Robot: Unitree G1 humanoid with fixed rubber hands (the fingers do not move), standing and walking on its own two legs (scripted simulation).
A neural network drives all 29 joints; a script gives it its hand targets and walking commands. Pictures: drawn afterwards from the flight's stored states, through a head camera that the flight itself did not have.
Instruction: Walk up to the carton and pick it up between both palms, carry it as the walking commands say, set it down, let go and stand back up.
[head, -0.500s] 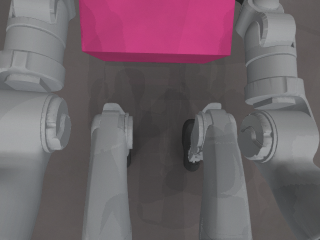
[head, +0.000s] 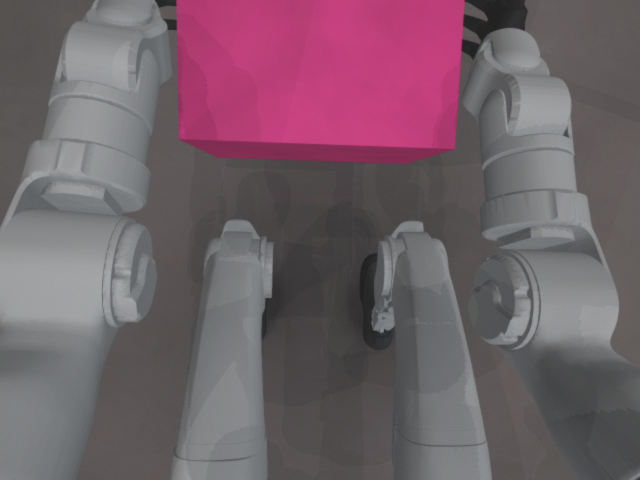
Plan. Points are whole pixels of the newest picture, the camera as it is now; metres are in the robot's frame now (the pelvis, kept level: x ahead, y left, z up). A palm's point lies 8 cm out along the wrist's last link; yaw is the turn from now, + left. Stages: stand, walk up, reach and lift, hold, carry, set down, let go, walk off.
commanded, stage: reach and lift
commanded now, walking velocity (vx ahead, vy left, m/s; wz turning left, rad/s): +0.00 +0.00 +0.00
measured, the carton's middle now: (318, 35) +0.57 +0.00 -0.14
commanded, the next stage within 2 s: none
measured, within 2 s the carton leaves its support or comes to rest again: neither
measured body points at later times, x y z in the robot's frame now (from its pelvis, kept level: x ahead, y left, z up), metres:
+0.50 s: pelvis +0.00 +0.00 +0.06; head +0.26 +0.01 +0.41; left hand +0.54 +0.17 +0.01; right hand +0.51 -0.17 +0.01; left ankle +0.17 +0.13 -0.48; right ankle +0.15 -0.14 -0.48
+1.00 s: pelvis +0.00 +0.00 +0.12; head +0.24 +0.01 +0.49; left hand +0.51 +0.17 +0.08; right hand +0.49 -0.17 +0.08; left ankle +0.17 +0.13 -0.48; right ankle +0.15 -0.14 -0.48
